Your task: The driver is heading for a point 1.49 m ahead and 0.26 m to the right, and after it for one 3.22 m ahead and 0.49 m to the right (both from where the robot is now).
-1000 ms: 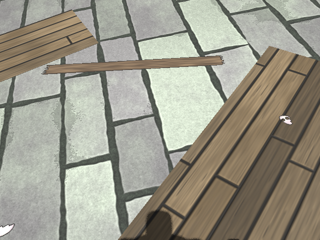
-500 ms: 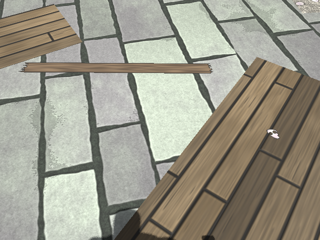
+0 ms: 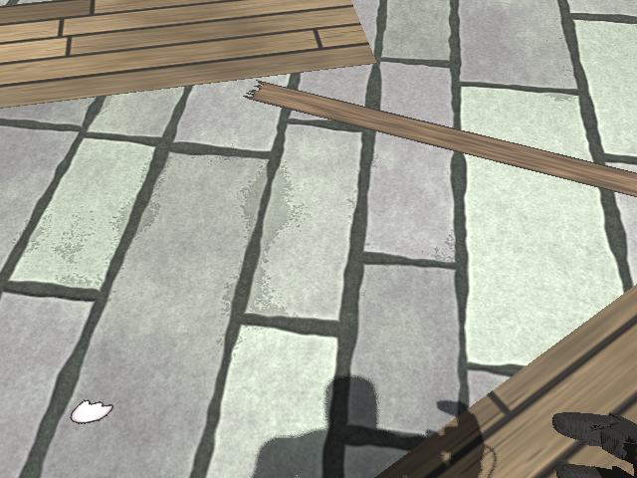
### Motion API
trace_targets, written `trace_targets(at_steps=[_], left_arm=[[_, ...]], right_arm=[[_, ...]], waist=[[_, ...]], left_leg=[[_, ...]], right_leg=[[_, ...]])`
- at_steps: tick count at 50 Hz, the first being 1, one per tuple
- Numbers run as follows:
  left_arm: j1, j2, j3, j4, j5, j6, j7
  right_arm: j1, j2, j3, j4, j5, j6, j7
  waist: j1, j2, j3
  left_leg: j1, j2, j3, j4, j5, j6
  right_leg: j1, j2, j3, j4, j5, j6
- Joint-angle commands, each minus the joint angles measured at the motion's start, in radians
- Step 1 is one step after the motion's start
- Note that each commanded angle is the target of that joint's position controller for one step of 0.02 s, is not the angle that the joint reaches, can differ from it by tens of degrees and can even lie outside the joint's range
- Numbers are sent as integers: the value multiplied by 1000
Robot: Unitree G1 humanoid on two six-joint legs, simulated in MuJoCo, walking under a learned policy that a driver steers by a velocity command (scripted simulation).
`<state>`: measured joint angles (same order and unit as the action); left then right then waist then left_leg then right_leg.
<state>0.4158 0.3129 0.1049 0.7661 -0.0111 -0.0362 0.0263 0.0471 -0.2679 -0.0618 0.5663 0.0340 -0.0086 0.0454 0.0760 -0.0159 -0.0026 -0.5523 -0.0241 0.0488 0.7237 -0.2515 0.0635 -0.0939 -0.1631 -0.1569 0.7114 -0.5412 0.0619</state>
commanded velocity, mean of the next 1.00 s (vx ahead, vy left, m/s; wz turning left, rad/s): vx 0.48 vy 0.00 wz -0.25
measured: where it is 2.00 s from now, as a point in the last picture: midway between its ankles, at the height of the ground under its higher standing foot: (443, 250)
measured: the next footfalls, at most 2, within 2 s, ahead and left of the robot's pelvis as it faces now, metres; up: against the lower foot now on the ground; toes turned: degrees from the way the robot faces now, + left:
right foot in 0.50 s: +0.45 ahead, -0.09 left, +0.00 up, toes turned -2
left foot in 0.96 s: +0.74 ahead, +0.07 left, +0.00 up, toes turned -22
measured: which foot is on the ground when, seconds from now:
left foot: down 0.00-0.52, up 0.54-0.94, down 0.96-1.00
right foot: down 0.00-0.00, up 0.02-0.48, down 0.50-0.96, up 0.98-1.00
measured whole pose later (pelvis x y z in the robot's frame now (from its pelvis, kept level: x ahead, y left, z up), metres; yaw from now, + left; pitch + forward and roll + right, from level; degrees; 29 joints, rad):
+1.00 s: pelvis +0.58 +0.00 +0.02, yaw -19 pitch +3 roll +1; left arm 0.38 0.30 0.07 0.72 -0.03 -0.03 0.01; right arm 0.06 -0.26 -0.04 0.64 -0.01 -0.12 0.01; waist 0.07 -0.02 0.00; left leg -0.47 -0.04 -0.03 0.54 -0.12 0.02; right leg -0.20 0.10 0.23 0.81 -0.50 -0.04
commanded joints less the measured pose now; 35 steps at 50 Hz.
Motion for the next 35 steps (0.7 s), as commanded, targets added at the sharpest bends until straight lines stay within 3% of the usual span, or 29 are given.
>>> trace_targets(at_steps=[1,2,3,4,5,6,8,10,12,16,19,21,22,23,24,25,26,27,28,29,30,31,32,35], left_arm=[[-103,28,-20,-197,4,-88,-11],[-182,114,0,-187,-35,-108,-19],[-198,94,-11,-184,-27,-113,-18],[-187,87,-13,-169,5,-108,-6],[-154,98,-3,-147,27,-93,-1],[-115,99,0,-127,26,-72,-8],[-95,75,-7,-95,21,-47,-15],[-161,34,-24,-107,23,-39,-13],[-243,12,-37,-124,14,-40,-17],[-386,-3,-48,-161,-8,-48,-44],[-441,4,-46,-192,-12,-48,-68],[-446,7,-45,-210,-8,-51,-85],[-418,15,-40,-211,-4,-52,-91],[-365,36,-30,-203,0,-51,-94],[-248,74,-10,-178,-1,-49,-92],[-87,124,13,-147,-5,-47,-83],[29,247,43,-141,2,-49,-73],[56,188,26,-130,-18,-48,-72],[16,133,9,-137,-13,-41,-64],[-50,112,2,-149,-9,-38,-56],[-107,96,-5,-158,-8,-35,-51],[-146,75,-14,-171,1,-36,-47],[-170,74,-16,-180,5,-35,-43],[-177,95,-11,-167,-3,-37,-31]], right_arm=[[412,-336,-103,-1,-10,-25,-23],[409,-243,-74,27,-25,-35,-21],[364,-194,-59,43,-23,-42,-22],[260,-155,-42,26,-19,-49,-21],[173,-117,-30,20,-26,-53,-19],[123,-99,-23,18,-37,-57,-18],[122,-106,-22,50,-41,-75,-20],[178,-114,-22,102,-30,-85,-33],[220,-113,-19,139,-24,-86,-43],[273,-146,-22,184,-25,-87,-48],[301,-154,-26,215,-23,-80,-48],[303,-160,-30,226,-21,-70,-50],[289,-170,-32,222,-19,-65,-53],[277,-187,-36,214,-19,-58,-59],[259,-198,-38,206,-22,-48,-65],[246,-193,-33,192,-27,-48,-73],[344,-107,-1,145,-47,-69,-65],[346,-96,13,160,-56,-100,-44],[253,-165,-8,124,-15,-122,-27],[171,-151,2,93,-3,-135,-26],[134,-135,4,80,-24,-140,-32],[136,-140,-5,79,-41,-133,-39],[150,-135,-6,75,-47,-123,-41],[160,-102,3,74,-56,-100,-50]], waist=[[-212,295,-397],[-240,134,-287],[-207,137,-174],[-136,34,-110],[-77,67,-68],[-36,108,-56],[-24,92,-54],[-50,74,-26],[-87,74,-9],[-148,84,37],[-166,69,76],[-157,73,72],[-134,88,43],[-104,111,-10],[-37,116,-81],[46,88,-165],[27,-137,-333],[27,-216,-457],[48,-147,-334],[27,-55,-203],[-12,36,-113],[-48,38,-71],[-73,6,-53],[-96,-16,-25]], left_leg=[[960,373,-1034,-452,-269,378],[936,370,-915,-471,-299,330],[798,343,-764,-444,-196,292],[594,289,-623,-433,-66,243],[447,239,-505,-443,67,216],[352,206,-430,-471,143,198],[295,189,-322,-489,324,195],[313,180,-236,-509,402,176],[353,163,-174,-514,410,141],[419,189,-125,-547,314,111],[538,243,-114,-523,346,111],[617,262,-93,-462,499,99],[636,260,-75,-405,682,90],[652,253,-59,-319,892,78],[637,227,-29,-161,1053,61],[486,195,0,68,989,27],[47,52,21,512,462,-52],[-141,-68,-146,675,-282,-64],[-248,2,-203,711,-224,-47],[-261,48,-185,644,-156,-34],[-224,80,-166,538,-111,-36],[-161,109,-161,464,-78,-44],[-118,112,-155,430,-61,-60],[-75,107,-111,288,-3,-116]], right_leg=[[-827,205,229,756,-58,-13],[-951,146,291,787,51,-31],[-954,108,263,729,121,-52],[-829,56,255,629,211,-58],[-722,23,253,530,266,-55],[-631,13,244,498,306,-51],[-580,26,210,452,381,-35],[-613,29,200,343,481,-30],[-618,45,192,186,607,-41],[-578,89,173,-48,733,-69],[-628,114,183,-115,648,-101],[-630,134,164,-137,543,-135],[-573,161,131,-139,479,-155],[-482,197,94,-129,420,-174],[-325,240,66,-153,409,-202],[-50,218,134,-181,501,-248],[412,-61,618,-181,457,-434],[552,-167,991,-352,343,-511],[488,-132,866,-378,258,-445],[327,-100,746,-396,293,-407],[165,-65,661,-422,400,-382],[56,-32,598,-450,492,-369],[-15,-9,576,-475,531,-372],[-152,32,475,-492,653,-371]])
